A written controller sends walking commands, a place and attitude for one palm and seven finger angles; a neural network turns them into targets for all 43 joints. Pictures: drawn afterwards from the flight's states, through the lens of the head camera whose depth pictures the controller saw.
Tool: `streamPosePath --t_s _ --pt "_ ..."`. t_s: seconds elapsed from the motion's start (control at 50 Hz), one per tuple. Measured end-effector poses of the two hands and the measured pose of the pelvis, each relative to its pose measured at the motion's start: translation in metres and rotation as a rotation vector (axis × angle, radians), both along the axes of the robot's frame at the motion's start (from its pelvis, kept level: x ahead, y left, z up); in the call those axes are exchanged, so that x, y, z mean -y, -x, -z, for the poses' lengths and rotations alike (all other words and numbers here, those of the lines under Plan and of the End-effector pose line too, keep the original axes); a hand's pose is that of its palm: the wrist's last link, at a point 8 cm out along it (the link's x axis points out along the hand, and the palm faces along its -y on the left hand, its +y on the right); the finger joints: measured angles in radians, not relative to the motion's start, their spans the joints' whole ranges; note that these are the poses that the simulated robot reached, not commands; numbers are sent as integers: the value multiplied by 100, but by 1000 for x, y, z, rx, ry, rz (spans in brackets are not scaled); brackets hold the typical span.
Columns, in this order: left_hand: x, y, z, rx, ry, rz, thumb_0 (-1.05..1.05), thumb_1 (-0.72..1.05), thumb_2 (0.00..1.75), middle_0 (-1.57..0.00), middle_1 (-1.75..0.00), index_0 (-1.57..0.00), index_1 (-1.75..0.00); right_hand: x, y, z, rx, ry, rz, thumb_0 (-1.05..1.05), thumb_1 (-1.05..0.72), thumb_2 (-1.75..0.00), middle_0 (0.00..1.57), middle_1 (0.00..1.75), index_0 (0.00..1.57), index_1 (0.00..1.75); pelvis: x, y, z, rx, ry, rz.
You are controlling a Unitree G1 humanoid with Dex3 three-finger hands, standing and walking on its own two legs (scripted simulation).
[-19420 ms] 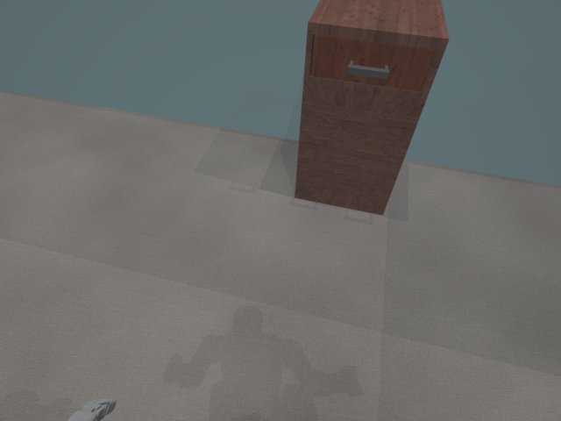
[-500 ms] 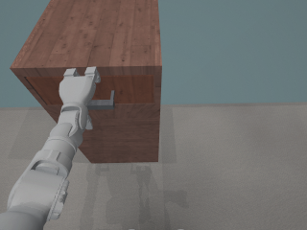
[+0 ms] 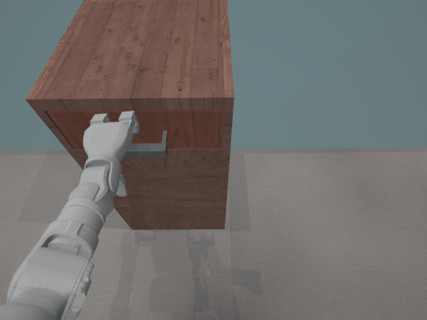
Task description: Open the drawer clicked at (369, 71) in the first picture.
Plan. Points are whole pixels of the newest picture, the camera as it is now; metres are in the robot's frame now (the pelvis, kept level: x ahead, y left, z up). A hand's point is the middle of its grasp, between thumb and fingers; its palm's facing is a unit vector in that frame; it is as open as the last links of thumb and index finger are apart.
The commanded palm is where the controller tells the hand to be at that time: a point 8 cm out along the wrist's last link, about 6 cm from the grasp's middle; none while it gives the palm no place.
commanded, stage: lift the fingers back up to retry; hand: left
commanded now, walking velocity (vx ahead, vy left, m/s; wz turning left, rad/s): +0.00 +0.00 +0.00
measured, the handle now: (139, 142) +0.51 +0.19 -0.03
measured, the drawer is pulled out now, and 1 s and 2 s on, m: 0.00 0.00 0.00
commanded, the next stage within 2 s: re-aim the fingers above the handle in 0.12 s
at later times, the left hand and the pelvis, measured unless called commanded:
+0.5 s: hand (121, 158) +0.43 +0.20 +0.02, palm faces -0.10 -0.04 -0.99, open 13.8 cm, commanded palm +0.42 +0.19 +0.09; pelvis +0.00 -0.01 +0.01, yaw +0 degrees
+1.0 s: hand (130, 165) +0.41 +0.18 +0.02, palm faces -0.12 -0.07 -0.99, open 13.8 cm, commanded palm +0.41 +0.19 +0.09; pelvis +0.00 -0.02 +0.01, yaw +1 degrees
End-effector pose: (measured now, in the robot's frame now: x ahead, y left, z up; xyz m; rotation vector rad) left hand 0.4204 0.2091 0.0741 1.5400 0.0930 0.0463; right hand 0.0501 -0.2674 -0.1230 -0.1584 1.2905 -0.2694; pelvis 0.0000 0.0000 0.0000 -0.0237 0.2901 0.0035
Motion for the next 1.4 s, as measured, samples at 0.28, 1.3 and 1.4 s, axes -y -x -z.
streamPosePath --t_s 0.28,1.3,1.4 --pt "36 -14 -7 11 27 76 0 -49 30 -32 -120 -32 -120 -5 -6 -4 51 -5 13 1 -91 -89 20 30 20 30 2 0 -1 10 -6 24" --pt "-7 3 -8 -73 -24 -102 0 -48 30 -32 -120 -32 -120 5 -5 -2 37 -30 22 1 -91 -89 20 30 20 30 14 -2 -5 15 -15 30" --pt "25 40 14 -164 95 93 0 -48 30 -32 -120 -32 -120 4 -14 -9 46 -13 -4 1 -91 -89 20 30 20 30 11 -8 -9 52 -11 12"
